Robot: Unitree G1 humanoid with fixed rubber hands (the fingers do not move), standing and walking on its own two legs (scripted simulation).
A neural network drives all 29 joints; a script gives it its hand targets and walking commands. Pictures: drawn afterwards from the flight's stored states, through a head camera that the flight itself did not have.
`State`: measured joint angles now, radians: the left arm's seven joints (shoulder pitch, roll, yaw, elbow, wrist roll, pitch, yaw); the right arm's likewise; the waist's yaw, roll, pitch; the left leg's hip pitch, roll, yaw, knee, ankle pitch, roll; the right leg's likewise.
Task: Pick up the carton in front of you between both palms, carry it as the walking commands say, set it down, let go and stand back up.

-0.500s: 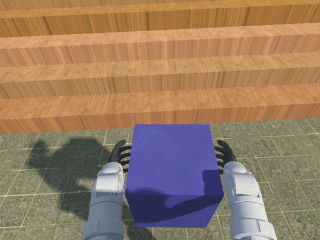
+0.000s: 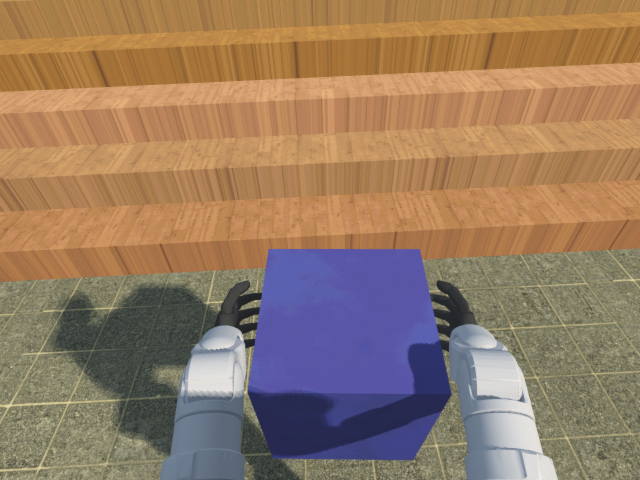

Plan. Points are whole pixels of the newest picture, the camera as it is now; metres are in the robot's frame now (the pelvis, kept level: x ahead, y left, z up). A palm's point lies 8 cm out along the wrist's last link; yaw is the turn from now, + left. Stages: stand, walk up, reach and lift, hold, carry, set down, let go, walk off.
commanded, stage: hold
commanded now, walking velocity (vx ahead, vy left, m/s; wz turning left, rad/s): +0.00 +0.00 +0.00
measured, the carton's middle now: (343, 358) +0.30 +0.00 -0.02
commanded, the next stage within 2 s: carry in 1.10 s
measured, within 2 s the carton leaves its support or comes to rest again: neither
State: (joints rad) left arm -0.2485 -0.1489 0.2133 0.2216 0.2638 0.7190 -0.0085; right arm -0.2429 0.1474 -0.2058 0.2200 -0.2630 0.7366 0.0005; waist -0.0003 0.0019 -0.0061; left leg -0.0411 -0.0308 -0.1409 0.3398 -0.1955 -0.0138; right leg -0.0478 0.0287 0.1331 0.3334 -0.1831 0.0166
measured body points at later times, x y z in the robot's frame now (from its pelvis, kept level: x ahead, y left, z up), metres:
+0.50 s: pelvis -0.01 +0.00 +0.00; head -0.05 +0.00 +0.45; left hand +0.30 +0.15 +0.05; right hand +0.29 -0.15 +0.04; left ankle +0.00 +0.13 -0.75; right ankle +0.01 -0.13 -0.75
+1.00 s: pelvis +0.00 +0.00 +0.00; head -0.05 +0.00 +0.45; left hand +0.30 +0.15 +0.05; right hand +0.30 -0.15 +0.04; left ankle +0.00 +0.13 -0.75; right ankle +0.01 -0.13 -0.75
